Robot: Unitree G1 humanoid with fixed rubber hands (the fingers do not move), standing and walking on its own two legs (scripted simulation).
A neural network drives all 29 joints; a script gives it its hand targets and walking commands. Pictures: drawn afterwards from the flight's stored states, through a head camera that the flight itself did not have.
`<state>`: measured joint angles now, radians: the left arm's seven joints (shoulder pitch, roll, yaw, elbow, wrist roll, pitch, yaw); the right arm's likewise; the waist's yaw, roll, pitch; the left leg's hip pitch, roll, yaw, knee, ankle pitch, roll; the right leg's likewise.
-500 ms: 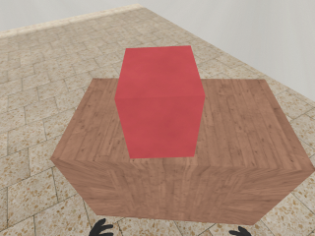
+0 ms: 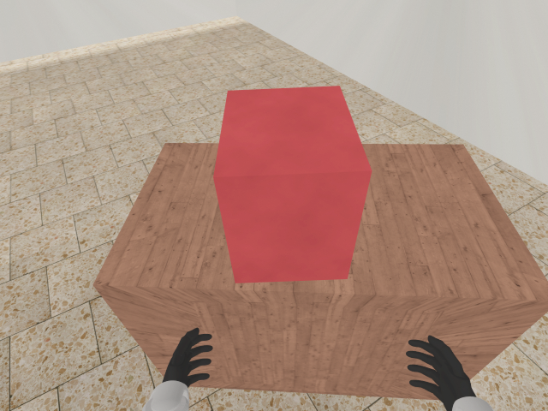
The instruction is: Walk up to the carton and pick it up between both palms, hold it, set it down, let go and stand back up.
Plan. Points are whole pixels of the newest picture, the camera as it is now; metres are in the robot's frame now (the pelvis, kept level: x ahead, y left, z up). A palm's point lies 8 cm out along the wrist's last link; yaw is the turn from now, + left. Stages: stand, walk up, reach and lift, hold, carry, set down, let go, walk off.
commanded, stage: reach and lift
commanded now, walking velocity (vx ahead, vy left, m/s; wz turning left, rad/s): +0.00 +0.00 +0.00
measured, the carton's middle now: (287, 184) +0.57 +0.04 +0.02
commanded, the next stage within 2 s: none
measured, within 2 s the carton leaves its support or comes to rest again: neither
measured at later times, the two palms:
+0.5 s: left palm (179, 348) +0.25 +0.20 -0.06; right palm (452, 342) +0.28 -0.23 -0.05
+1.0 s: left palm (180, 300) +0.31 +0.20 -0.01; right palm (445, 299) +0.33 -0.22 -0.01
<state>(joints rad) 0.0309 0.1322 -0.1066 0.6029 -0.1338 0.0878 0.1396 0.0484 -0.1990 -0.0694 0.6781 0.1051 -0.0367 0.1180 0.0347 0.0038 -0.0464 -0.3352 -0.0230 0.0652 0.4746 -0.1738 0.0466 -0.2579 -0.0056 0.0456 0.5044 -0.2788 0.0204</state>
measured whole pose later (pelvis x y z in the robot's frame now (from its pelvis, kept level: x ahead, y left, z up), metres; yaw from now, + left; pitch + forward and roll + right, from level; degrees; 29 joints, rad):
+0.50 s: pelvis +0.03 -0.02 +0.00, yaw +2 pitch +6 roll +0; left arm -0.02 0.20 -0.09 0.75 -0.24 -0.35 0.06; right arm -0.06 -0.26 0.10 0.83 0.32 -0.42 0.06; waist 0.02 -0.02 -0.05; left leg -0.41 -0.02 0.01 0.52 -0.23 0.01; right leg -0.31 0.01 0.01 0.54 -0.34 -0.01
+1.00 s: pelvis +0.02 -0.02 +0.00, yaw +2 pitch +9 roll +0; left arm -0.25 0.24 -0.10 0.82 -0.30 -0.32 0.06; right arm -0.31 -0.27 0.10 0.92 0.35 -0.36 0.05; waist -0.01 0.00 -0.11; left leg -0.46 -0.02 0.00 0.49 -0.18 0.02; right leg -0.37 0.01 0.01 0.50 -0.29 0.00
